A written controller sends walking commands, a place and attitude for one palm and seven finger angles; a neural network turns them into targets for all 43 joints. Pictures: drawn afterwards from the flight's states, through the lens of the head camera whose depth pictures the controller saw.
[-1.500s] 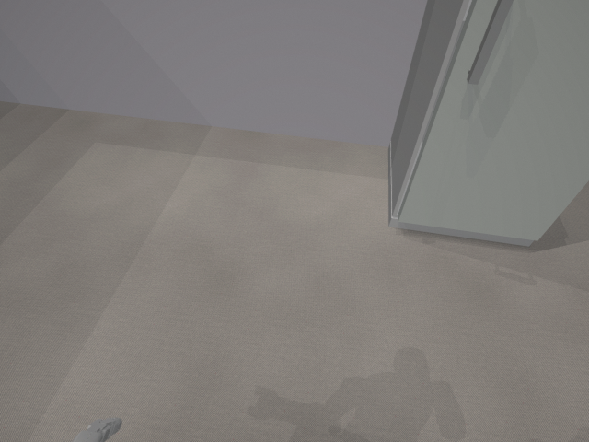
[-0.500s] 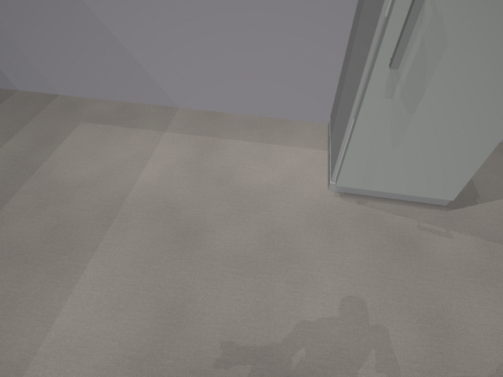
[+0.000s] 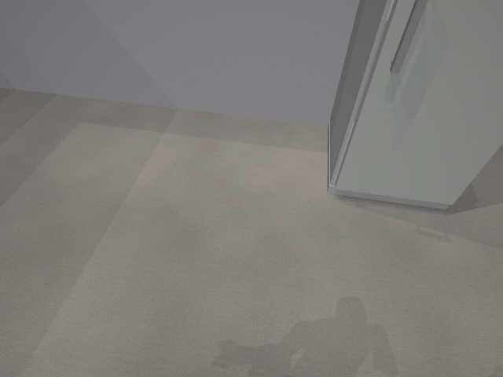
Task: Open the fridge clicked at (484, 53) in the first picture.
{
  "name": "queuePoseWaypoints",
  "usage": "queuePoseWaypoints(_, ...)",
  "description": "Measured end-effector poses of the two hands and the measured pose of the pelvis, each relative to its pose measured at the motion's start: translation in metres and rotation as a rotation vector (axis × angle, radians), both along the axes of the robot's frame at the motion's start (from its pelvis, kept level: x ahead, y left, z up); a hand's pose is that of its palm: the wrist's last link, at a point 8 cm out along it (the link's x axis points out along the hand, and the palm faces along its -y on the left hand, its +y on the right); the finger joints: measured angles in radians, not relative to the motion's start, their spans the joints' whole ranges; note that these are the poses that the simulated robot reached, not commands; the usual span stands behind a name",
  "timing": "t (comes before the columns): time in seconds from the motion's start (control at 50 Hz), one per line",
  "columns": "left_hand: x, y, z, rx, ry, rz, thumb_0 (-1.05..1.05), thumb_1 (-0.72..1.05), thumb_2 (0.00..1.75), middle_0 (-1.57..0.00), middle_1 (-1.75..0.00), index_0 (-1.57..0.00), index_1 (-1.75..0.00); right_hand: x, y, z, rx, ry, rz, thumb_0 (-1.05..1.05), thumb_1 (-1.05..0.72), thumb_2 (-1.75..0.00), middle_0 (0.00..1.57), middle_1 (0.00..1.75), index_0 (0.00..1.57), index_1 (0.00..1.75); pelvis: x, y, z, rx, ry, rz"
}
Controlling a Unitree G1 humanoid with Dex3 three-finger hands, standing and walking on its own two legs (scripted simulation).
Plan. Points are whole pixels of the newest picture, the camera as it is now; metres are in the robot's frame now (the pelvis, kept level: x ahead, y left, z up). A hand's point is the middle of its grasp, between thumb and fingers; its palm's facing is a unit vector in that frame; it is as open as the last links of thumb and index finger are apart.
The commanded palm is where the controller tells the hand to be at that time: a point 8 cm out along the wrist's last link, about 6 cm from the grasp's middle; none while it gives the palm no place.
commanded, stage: look at it before walking up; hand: left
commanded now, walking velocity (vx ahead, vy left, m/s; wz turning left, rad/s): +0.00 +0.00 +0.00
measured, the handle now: (409, 25) +1.08 -0.43 +0.12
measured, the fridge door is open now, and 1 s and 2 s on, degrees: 0 0 0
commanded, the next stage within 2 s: walk to a spot facing it in 0.04 s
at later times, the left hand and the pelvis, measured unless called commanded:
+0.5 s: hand out of the picture +0.06 +0.20 -0.18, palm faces -0.15 -0.95 -0.28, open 7.4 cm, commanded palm none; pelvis -0.02 -0.01 -0.02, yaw -10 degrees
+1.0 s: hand out of the picture +0.09 +0.19 -0.18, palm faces -0.34 -0.91 -0.24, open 7.4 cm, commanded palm none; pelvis -0.04 +0.01 -0.01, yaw -24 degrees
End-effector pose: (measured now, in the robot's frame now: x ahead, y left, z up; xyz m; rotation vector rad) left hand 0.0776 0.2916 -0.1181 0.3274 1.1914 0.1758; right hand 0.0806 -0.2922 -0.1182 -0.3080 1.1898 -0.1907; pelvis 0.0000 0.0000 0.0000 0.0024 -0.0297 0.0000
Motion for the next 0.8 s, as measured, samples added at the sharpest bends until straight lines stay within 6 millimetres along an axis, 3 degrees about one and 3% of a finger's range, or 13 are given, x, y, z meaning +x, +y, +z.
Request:
queuePoseWaypoints(0.3,-0.007,-0.003,-0.006,0.002,0.041,-0.004,0.01,0.91,0.9,-0.2,-0.3,-0.2,-0.29,-0.006,0.008,-0.006,0.011,-0.012,-0.037,0.0,-0.91,-0.9,0.21,0.3,0.2,0.29,-0.004,0.001,-0.003,0.003,0.003,-0.045)
queuePoseWaypoints(0.46,-0.017,-0.037,-0.025,-0.047,0.112,-0.064,0.01,0.91,0.9,-0.2,-0.3,-0.2,-0.29,-0.049,0.022,-0.03,0.087,0.002,-0.145,0.0,-0.91,-0.9,0.21,0.3,0.2,0.29,-0.018,-0.007,-0.016,0.033,0.0,-0.141)
queuePoseWaypoints(0.58,-0.022,-0.069,-0.031,-0.047,0.098,-0.112,0.01,0.91,0.9,-0.2,-0.3,-0.2,-0.29,-0.081,0.01,-0.058,0.136,0.032,-0.23,0.01,-0.9,-0.9,0.21,0.3,0.21,0.3,-0.027,-0.025,-0.03,0.025,0.001,-0.205)
queuePoseWaypoints(0.7,-0.031,-0.088,-0.019,-0.067,0.125,-0.131,0.01,0.91,0.9,-0.2,-0.3,-0.2,-0.29,-0.1,0.0,-0.038,0.129,0.044,-0.28,0.01,-0.91,-0.9,0.21,0.3,0.2,0.29,-0.035,-0.03,-0.013,0.026,0.023,-0.249)
queuePoseWaypoints(0.8,-0.021,-0.09,-0.015,-0.078,0.129,-0.186,0.01,0.9,0.9,-0.2,-0.3,-0.2,-0.29,-0.108,-0.006,-0.023,0.092,0.009,-0.335,0.01,-0.91,-0.9,0.2,0.3,0.2,0.29,-0.037,-0.026,-0.005,0.032,0.046,-0.307)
